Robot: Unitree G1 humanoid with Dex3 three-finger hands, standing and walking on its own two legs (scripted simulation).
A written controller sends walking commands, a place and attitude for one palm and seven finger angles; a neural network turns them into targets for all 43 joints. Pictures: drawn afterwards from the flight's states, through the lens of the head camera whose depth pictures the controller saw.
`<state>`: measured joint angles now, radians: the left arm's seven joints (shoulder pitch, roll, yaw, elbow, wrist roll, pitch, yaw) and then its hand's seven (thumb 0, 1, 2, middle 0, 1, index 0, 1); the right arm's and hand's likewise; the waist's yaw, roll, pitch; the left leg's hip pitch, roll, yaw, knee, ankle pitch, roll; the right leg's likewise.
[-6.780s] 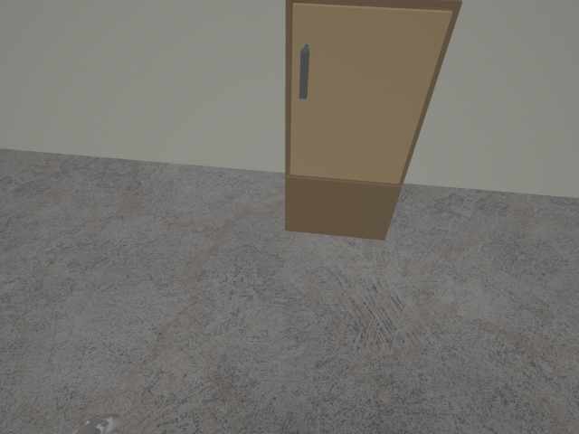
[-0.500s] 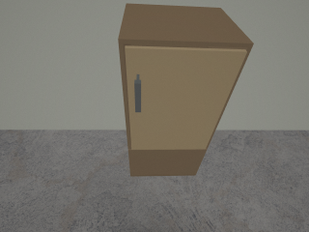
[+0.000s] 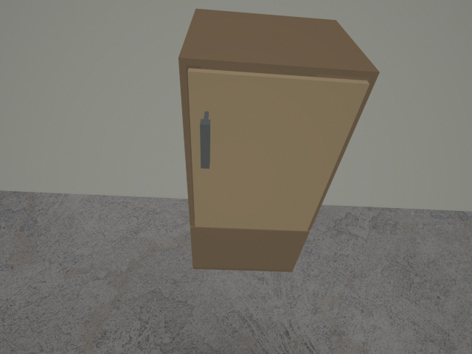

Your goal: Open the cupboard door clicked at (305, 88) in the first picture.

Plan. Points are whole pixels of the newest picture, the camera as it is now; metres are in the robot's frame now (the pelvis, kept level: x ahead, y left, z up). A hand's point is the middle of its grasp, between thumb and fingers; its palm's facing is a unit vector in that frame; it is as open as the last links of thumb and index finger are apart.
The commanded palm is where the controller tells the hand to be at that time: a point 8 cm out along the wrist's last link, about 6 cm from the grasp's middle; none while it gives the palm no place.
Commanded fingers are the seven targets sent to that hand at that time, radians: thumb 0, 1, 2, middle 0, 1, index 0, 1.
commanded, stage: shuffle to correct the standing spot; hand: left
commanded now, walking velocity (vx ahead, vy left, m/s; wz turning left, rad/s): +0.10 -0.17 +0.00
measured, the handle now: (205, 140) +0.62 +0.11 +0.02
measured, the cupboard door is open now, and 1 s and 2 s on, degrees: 0 0 0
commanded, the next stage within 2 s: come to a stop and stand still in 0.52 s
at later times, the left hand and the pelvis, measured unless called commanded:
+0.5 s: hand out of the picture +0.01 +0.07 -0.18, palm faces +0.07 -0.99 -0.11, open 7.4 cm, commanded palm none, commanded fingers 0.00 0.90 0.90 -0.20 -0.30 -0.20 -0.30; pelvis +0.04 -0.08 -0.01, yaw +1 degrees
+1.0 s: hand out of the picture +0.17 +0.03 -0.16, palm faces +0.05 -0.97 -0.24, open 7.3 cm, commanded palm none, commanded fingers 0.00 0.90 0.90 -0.20 -0.30 -0.20 -0.30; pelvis +0.09 -0.15 -0.01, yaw +1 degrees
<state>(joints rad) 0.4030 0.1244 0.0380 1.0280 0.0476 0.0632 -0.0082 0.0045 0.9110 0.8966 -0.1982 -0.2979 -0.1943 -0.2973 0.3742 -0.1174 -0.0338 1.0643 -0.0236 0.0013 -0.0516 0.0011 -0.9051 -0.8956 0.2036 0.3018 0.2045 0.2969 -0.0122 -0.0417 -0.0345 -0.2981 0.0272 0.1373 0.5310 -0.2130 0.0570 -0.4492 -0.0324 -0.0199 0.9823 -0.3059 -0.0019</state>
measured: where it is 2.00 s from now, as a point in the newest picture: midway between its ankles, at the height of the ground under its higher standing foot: outside the picture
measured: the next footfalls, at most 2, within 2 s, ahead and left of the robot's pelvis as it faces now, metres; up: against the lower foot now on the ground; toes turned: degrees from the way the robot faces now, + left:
right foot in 0.20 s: +0.06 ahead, -0.19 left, +0.00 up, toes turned -6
left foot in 0.50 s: +0.09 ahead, +0.00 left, +0.00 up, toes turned +9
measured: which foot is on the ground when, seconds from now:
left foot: down 0.00-0.20, up 0.22-0.48, down 0.50-0.84, up 0.86-1.00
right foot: up 0.00-0.18, down 0.20-0.50, up 0.52-0.80, down 0.82-1.00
